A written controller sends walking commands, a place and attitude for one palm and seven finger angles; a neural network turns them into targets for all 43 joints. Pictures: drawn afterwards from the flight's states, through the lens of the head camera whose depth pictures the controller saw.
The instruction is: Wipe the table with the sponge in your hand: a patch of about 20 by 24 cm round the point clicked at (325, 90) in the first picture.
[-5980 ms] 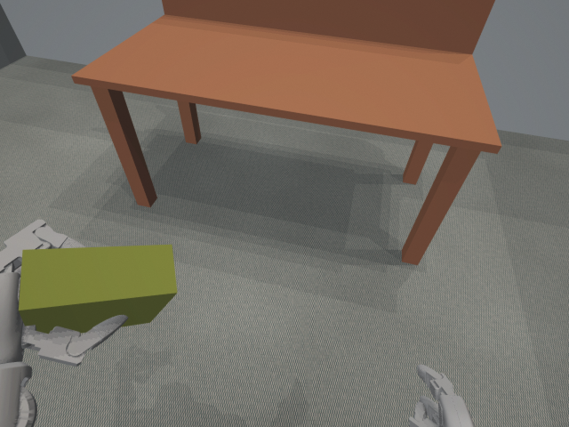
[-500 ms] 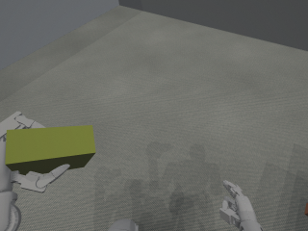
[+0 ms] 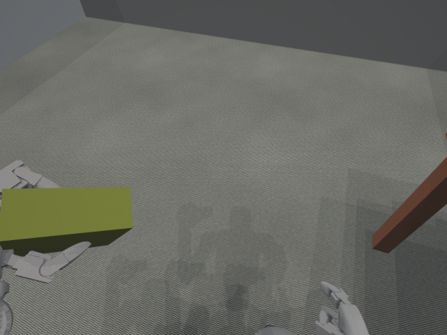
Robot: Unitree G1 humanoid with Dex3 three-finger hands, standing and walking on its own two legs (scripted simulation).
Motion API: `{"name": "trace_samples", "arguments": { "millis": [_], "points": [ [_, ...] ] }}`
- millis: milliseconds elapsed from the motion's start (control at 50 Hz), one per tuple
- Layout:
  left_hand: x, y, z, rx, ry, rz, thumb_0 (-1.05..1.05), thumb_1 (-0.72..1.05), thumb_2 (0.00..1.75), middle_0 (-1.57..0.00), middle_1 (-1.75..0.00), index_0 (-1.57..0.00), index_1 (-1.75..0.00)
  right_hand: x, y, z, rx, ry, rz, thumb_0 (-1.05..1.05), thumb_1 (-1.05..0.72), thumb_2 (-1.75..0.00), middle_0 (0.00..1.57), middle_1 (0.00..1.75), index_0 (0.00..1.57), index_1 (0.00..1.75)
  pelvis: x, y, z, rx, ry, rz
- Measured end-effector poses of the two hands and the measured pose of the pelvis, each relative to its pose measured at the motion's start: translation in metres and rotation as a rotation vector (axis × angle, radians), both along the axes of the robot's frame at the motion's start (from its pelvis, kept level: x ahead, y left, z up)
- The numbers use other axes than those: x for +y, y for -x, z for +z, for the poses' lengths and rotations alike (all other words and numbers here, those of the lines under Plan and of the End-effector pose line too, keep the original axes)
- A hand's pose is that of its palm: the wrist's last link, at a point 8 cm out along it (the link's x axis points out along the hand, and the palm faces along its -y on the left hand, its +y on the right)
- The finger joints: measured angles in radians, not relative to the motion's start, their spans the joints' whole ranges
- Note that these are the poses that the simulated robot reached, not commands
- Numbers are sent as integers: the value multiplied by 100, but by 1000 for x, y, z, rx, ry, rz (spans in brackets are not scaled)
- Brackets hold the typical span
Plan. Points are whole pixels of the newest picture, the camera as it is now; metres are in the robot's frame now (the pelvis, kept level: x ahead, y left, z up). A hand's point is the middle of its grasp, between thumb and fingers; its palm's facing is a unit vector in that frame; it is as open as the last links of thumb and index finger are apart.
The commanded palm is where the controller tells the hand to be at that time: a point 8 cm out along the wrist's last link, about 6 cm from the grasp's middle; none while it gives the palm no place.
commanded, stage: turn to face it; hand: left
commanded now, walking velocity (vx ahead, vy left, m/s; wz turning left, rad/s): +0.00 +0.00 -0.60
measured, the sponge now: (85, 222) +0.22 +0.21 +0.16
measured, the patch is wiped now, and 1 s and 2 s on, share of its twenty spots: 0.00 0.00 0.00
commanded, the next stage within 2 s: none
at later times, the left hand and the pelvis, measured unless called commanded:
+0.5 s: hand (138, 240) +0.19 +0.13 +0.18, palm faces +0.14 -0.89 -0.44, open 9.6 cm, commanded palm +0.16 +0.17 +0.18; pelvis -0.08 -0.05 +0.00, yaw -17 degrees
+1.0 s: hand (294, 313) +0.13 -0.05 +0.18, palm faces -0.21 -0.78 -0.58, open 9.6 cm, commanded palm +0.12 +0.03 +0.18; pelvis -0.18 -0.10 +0.00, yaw -36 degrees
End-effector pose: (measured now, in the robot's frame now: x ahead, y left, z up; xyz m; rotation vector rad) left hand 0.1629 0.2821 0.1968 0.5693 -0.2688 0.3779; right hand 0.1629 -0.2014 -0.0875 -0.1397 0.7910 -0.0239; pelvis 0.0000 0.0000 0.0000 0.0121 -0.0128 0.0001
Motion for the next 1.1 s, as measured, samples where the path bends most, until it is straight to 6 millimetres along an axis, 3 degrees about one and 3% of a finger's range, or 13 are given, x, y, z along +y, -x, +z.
{"name": "trace_samples", "arguments": {
  "millis": [80, 160, 280, 400, 480, 580, 720, 820, 900, 980, 1100],
  "points": [
    [-31, -16, -3, 19, -36, -47, 0, -44, 99, -81, -134, -80, -134, -10, 25, -19, 8, -70, -28, 1, -91, -90, 20, 30, 20, 30, -21, 8, -9, -9, 15, -59],
    [-69, -31, -12, 21, -29, -139, 0, -44, 99, -81, -134, -80, -134, -42, 51, -35, 58, -62, -81, 1, -90, -90, 20, 30, 20, 30, -39, 27, -15, -20, 20, -90],
    [-108, -25, -5, 61, -38, -299, 0, -44, 99, -81, -134, -80, -134, -103, 93, -16, 88, 41, -237, 1, -91, -90, 20, 30, 20, 30, -49, 47, -5, -5, -16, -179],
    [-112, -12, 8, -3, -50, -347, 0, -44, 99, -81, -134, -80, -134, -139, 130, 10, 68, 137, -326, 1, -91, -90, 19, 30, 19, 30, -51, 62, -1, 20, -29, -245],
    [-107, -5, -1, -40, 12, -348, 0, -44, 99, -81, -134, -80, -134, -142, 149, 20, 40, 176, -347, 1, -91, -90, 19, 30, 19, 30, -47, 74, -4, 23, -29, -284],
    [-118, -1, -7, -42, 45, -364, 0, -44, 99, -81, -134, -80, -134, -127, 169, 22, -21, 131, -385, 1, -91, -90, 19, 30, 19, 30, -48, 91, -2, -10, -6, -349],
    [-177, 2, -4, -2, 23, -474, 0, -44, 99, -80, -134, -80, -134, -109, 207, 2, -46, -26, -419, 1, -91, -90, 20, 30, 20, 30, -69, 116, -1, -4, 32, -462],
    [-236, 7, -6, -2, -57, -583, 0, -44, 99, -80, -134, -80, -134, -130, 256, -29, -3, -81, -481, 1, -90, -90, 20, 30, 20, 30, -91, 146, -15, -5, 34, -504],
    [-266, 18, -4, 55, -88, -670, 0, -44, 99, -80, -134, -80, -134, -158, 307, -32, 92, -50, -596, 1, -91, -90, 20, 30, 20, 30, -97, 163, -8, 2, -7, -567],
    [-279, 32, 7, 65, -124, -723, 0, -44, 99, -80, -134, -80, -134, -161, 328, -24, 118, -54, -577, 1, -91, -90, 19, 30, 22, 30, -101, 175, -1, 7, -26, -610],
    [-277, 47, 13, 38, -84, -718, 0, -44, 99, -80, -134, -80, -134, -156, 339, -13, 97, -66, -611, 1, -91, -90, 19, 30, 23, 30, -100, 189, 3, 25, -46, -674]
  ]
}}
